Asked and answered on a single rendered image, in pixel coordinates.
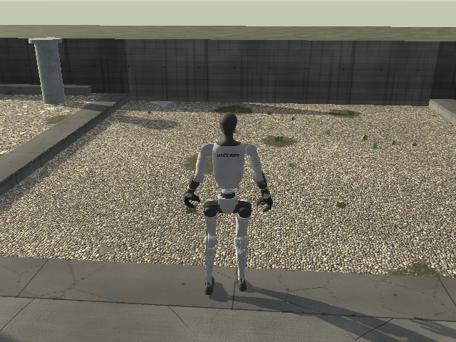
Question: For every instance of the right robot upper arm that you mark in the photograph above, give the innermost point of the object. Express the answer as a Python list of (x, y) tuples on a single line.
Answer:
[(254, 161)]

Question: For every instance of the robot left thigh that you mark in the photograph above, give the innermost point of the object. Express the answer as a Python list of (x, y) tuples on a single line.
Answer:
[(210, 218)]

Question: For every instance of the robot right forearm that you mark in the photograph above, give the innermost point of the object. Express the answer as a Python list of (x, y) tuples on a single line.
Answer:
[(263, 188)]

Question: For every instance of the left robot upper arm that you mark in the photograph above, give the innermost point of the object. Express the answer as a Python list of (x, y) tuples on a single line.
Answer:
[(205, 150)]

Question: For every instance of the robot left forearm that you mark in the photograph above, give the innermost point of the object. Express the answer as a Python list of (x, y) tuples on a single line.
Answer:
[(192, 186)]

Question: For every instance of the right robot hand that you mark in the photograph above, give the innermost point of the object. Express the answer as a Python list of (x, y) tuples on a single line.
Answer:
[(263, 201)]

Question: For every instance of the left robot hand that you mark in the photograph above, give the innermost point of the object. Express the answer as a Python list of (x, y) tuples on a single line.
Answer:
[(193, 198)]

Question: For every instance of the robot left foot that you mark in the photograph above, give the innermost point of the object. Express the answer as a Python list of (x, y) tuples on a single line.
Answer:
[(208, 289)]

